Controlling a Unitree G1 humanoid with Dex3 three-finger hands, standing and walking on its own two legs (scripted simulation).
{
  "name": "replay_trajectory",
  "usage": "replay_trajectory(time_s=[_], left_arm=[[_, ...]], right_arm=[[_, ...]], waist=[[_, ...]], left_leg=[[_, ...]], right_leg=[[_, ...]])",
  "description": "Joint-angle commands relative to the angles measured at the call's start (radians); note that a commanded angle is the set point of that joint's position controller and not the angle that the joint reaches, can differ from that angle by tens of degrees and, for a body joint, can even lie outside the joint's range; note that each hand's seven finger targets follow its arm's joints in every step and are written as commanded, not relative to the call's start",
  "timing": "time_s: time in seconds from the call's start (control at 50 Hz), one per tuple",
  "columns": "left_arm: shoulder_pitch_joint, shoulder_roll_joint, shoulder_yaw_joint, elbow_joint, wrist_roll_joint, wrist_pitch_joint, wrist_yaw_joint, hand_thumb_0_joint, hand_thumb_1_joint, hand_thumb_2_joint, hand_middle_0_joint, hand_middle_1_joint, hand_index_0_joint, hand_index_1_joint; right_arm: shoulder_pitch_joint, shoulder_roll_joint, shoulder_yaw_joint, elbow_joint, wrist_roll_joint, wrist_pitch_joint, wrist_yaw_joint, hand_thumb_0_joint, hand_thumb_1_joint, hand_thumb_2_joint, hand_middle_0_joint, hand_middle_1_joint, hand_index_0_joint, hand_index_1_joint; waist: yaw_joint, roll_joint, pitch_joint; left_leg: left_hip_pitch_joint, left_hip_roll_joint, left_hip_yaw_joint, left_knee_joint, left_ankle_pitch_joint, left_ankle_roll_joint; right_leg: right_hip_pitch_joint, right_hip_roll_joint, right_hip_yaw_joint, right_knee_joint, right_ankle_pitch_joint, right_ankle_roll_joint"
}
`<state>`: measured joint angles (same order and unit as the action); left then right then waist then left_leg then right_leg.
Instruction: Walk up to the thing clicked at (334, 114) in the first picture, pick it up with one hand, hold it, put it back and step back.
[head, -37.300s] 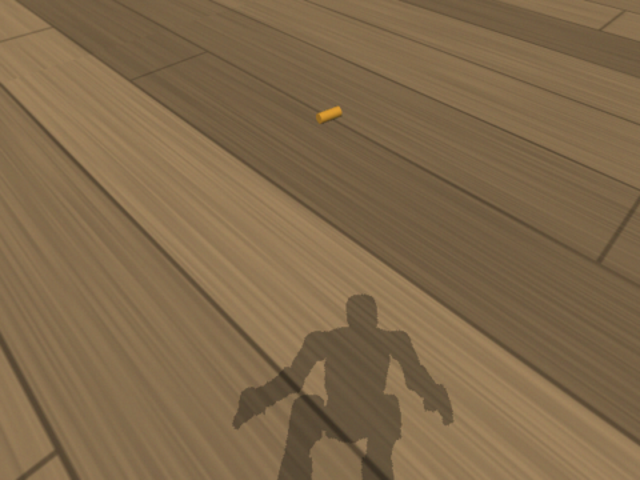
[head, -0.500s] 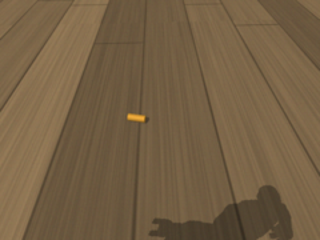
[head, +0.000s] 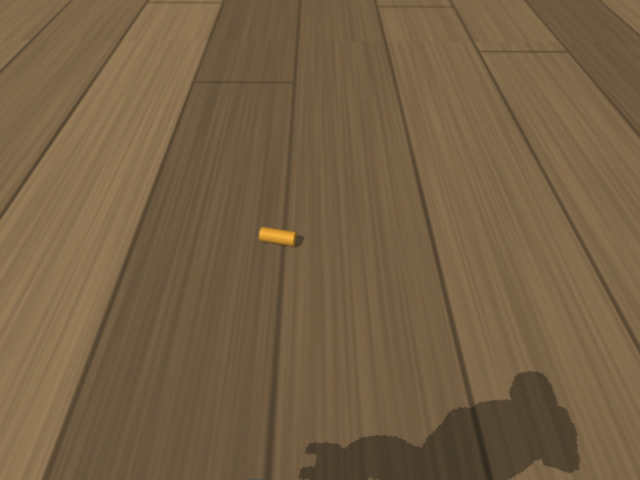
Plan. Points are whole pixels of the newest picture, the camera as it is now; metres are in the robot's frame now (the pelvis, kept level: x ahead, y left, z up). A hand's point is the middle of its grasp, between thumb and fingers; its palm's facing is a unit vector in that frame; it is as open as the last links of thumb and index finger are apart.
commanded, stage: step back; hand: left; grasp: from above
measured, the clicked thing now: (277, 236) +1.06 +0.19 -0.73
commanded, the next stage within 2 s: stand in 0.32 s
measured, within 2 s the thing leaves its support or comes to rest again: neither
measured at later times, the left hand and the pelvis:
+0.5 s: hand out of the picture +0.12 +0.25 -0.13, palm faces -0.04 -0.94 -0.34, open 7.4 cm; pelvis +0.02 +0.00 +0.02, yaw -1 degrees
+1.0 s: hand out of the picture +0.08 +0.25 -0.13, palm faces -0.06 -0.94 -0.34, open 7.4 cm; pelvis +0.01 +0.00 +0.02, yaw -1 degrees
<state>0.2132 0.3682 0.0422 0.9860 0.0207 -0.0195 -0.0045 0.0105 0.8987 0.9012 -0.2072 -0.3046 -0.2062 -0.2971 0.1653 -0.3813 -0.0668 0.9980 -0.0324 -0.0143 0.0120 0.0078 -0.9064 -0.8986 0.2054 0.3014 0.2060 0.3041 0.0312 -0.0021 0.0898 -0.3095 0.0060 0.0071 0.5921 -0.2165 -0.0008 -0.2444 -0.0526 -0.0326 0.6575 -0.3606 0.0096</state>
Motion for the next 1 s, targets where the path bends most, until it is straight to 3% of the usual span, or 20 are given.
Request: replay_trajectory(time_s=[0.0, 0.04, 0.06, 0.12, 0.2, 0.28, 0.32, 0.34, 0.44, 0.56, 0.66, 0.72, 0.82, 0.98], left_arm=[[-0.023, 0.202, 0.039, -0.039, -0.018, -0.001, 0.015, 0.000, 0.900, 0.900, -0.200, -0.300, -0.200, -0.300], [-0.007, 0.193, 0.035, -0.011, -0.012, -0.010, 0.016, 0.000, 0.900, 0.900, -0.200, -0.300, -0.200, -0.300], [-0.004, 0.210, 0.038, 0.000, -0.011, -0.018, 0.016, 0.000, 0.900, 0.900, -0.200, -0.300, -0.200, -0.300], [-0.069, 0.223, 0.035, 0.005, -0.014, -0.024, 0.014, 0.000, 0.900, 0.900, -0.200, -0.300, -0.200, -0.300], [-0.093, 0.215, 0.030, 0.023, -0.015, -0.026, 0.019, 0.000, 0.900, 0.900, -0.200, -0.300, -0.200, -0.300], [-0.115, 0.211, 0.028, 0.036, -0.013, -0.022, 0.020, 0.000, 0.900, 0.900, -0.200, -0.300, -0.200, -0.300], [-0.123, 0.185, 0.009, 0.060, -0.019, -0.020, 0.014, 0.000, 0.900, 0.900, -0.200, -0.300, -0.200, -0.300], [-0.115, 0.181, 0.005, 0.067, -0.018, -0.018, 0.013, 0.000, 0.900, 0.900, -0.200, -0.300, -0.200, -0.300], [-0.162, 0.202, 0.003, 0.079, -0.015, -0.024, 0.014, 0.000, 0.900, 0.900, -0.200, -0.300, -0.200, -0.300], [-0.173, 0.194, -0.002, 0.097, -0.012, -0.022, 0.012, 0.000, 0.900, 0.900, -0.200, -0.300, -0.200, -0.300], [-0.182, 0.202, 0.002, 0.106, -0.011, -0.019, 0.010, 0.000, 0.900, 0.900, -0.200, -0.300, -0.200, -0.300], [-0.167, 0.200, 0.001, 0.105, -0.012, -0.021, 0.008, 0.000, 0.900, 0.900, -0.200, -0.300, -0.200, -0.300], [-0.161, 0.198, 0.001, 0.109, -0.012, -0.016, 0.005, 0.000, 0.900, 0.900, -0.200, -0.300, -0.200, -0.300], [-0.143, 0.201, -0.001, 0.110, -0.011, -0.014, 0.005, 0.000, 0.900, 0.900, -0.200, -0.300, -0.200, -0.300]], right_arm=[[-0.087, -0.266, -0.039, -0.072, 0.006, -0.023, -0.019, 0.000, -0.900, -0.900, 0.200, 0.300, 0.200, 0.300], [-0.129, -0.223, -0.020, -0.067, 0.008, -0.017, -0.019, 0.000, -0.900, -0.900, 0.200, 0.300, 0.200, 0.300], [-0.133, -0.210, -0.015, -0.061, 0.013, -0.016, -0.018, 0.000, -0.900, -0.900, 0.200, 0.300, 0.200, 0.300], [-0.131, -0.180, -0.004, -0.031, 0.019, -0.016, -0.017, 0.000, -0.900, -0.900, 0.200, 0.300, 0.200, 0.300], [-0.148, -0.178, -0.003, 0.000, 0.022, -0.021, -0.019, 0.000, -0.900, -0.900, 0.200, 0.300, 0.200, 0.300], [-0.170, -0.169, -0.003, 0.019, 0.024, -0.018, -0.019, 0.000, -0.900, -0.900, 0.200, 0.300, 0.200, 0.300], [-0.141, -0.175, 0.010, 0.040, 0.023, -0.028, -0.015, 0.000, -0.900, -0.900, 0.200, 0.300, 0.200, 0.300], [-0.161, -0.176, 0.010, 0.041, 0.024, -0.029, -0.015, 0.000, -0.900, -0.900, 0.200, 0.300, 0.200, 0.300], [-0.169, -0.166, 0.014, 0.058, 0.028, -0.025, -0.012, 0.000, -0.900, -0.900, 0.200, 0.300, 0.200, 0.300], [-0.178, -0.171, 0.016, 0.073, 0.026, -0.020, -0.009, 0.000, -0.900, -0.900, 0.200, 0.300, 0.200, 0.300], [-0.159, -0.169, 0.021, 0.086, 0.025, -0.021, -0.009, 0.000, -0.900, -0.900, 0.200, 0.300, 0.200, 0.300], [-0.162, -0.172, 0.021, 0.087, 0.024, -0.024, -0.009, 0.000, -0.900, -0.900, 0.200, 0.300, 0.200, 0.300], [-0.132, -0.180, 0.024, 0.096, 0.024, -0.022, -0.011, 0.000, -0.900, -0.900, 0.200, 0.300, 0.200, 0.300], [-0.121, -0.180, 0.027, 0.097, 0.024, -0.020, -0.011, 0.000, -0.900, -0.900, 0.200, 0.300, 0.200, 0.300]], waist=[[-0.006, 0.100, -0.116], [0.015, 0.109, -0.097], [0.010, 0.111, -0.107], [-0.018, 0.072, -0.106], [-0.020, 0.044, -0.162], [-0.021, 0.026, -0.169], [-0.028, 0.030, -0.157], [-0.020, 0.033, -0.151], [-0.031, -0.001, -0.159], [-0.031, -0.001, -0.112], [-0.036, 0.012, -0.097], [-0.027, 0.011, -0.112], [-0.036, 0.014, -0.097], [-0.035, 0.005, -0.099]], left_leg=[[-0.011, 0.290, -0.334, -0.250, -0.077, 0.198], [-0.004, 0.215, -0.219, -0.208, -0.022, 0.117], [0.004, 0.181, -0.179, -0.179, 0.016, 0.084], [0.052, 0.135, -0.127, -0.181, 0.033, 0.042], [0.134, 0.141, -0.094, -0.156, 0.249, 0.051], [0.170, 0.141, -0.073, -0.172, 0.275, 0.046], [0.194, 0.146, -0.102, -0.223, 0.330, 0.046], [0.218, 0.146, -0.104, -0.228, 0.309, 0.044], [0.234, 0.135, -0.087, -0.245, 0.311, 0.026], [0.199, 0.125, -0.084, -0.291, 0.159, 0.014], [0.179, 0.125, -0.090, -0.324, 0.101, 0.007], [0.200, 0.128, -0.088, -0.314, 0.132, 0.009], [0.176, 0.128, -0.097, -0.331, 0.068, 0.009], [0.183, 0.128, -0.101, -0.326, 0.056, 0.010]], right_leg=[[0.040, 0.026, 0.033, -0.003, -0.114, -0.032], [0.065, 0.010, 0.043, -0.131, 0.044, -0.041], [0.083, -0.005, 0.071, -0.164, 0.118, -0.048], [0.069, -0.043, 0.122, -0.198, 0.227, -0.055], [0.118, -0.053, 0.106, -0.222, 0.353, -0.046], [0.120, -0.058, 0.104, -0.241, 0.375, -0.041], [0.137, -0.055, 0.103, -0.267, 0.353, -0.020], [0.111, -0.053, 0.102, -0.290, 0.324, -0.019], [0.152, -0.077, 0.105, -0.335, 0.380, -0.019], [0.135, -0.076, 0.109, -0.394, 0.253, -0.015], [0.138, -0.076, 0.111, -0.399, 0.205, -0.021], [0.127, -0.079, 0.111, -0.403, 0.215, -0.023], [0.120, -0.074, 0.112, -0.407, 0.187, -0.025], [0.097, -0.074, 0.113, -0.409, 0.158, -0.025]])
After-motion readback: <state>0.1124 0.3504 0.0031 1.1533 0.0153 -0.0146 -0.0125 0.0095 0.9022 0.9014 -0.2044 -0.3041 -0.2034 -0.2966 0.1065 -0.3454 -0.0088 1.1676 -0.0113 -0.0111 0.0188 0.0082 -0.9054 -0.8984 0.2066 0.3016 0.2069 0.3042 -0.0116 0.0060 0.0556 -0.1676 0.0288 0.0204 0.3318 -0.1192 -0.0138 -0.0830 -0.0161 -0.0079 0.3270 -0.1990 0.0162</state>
